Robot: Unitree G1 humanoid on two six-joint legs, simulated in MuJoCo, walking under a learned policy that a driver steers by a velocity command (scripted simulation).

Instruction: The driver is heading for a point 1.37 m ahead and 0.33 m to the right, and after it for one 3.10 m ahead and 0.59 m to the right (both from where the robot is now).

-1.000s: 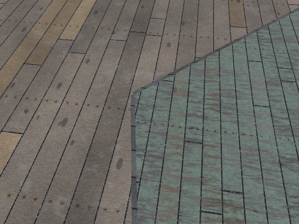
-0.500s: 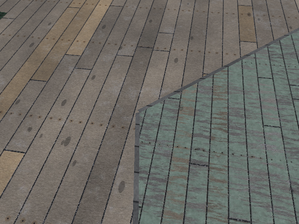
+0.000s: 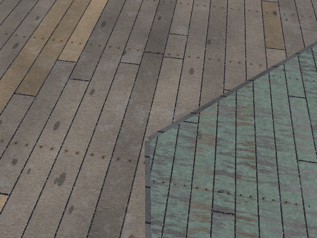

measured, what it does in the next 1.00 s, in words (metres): walks ahead, turning right: right foot, then left foot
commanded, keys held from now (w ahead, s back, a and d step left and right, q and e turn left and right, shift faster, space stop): w+e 0.60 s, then w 0.40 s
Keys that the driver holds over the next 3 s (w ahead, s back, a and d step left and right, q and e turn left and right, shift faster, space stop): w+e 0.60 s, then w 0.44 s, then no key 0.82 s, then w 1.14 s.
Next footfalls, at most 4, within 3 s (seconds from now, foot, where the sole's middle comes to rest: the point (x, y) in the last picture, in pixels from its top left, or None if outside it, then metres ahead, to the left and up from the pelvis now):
0.46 right None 0.41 -0.16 -0.77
0.96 left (176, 168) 0.77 -0.05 -0.77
1.42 right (232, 161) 0.82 -0.32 -0.77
2.64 left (203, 98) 1.22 -0.21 -0.77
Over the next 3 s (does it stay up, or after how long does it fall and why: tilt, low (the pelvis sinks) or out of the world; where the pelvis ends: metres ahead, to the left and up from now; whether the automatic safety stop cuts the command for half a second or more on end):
stays up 1.20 -0.30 0.02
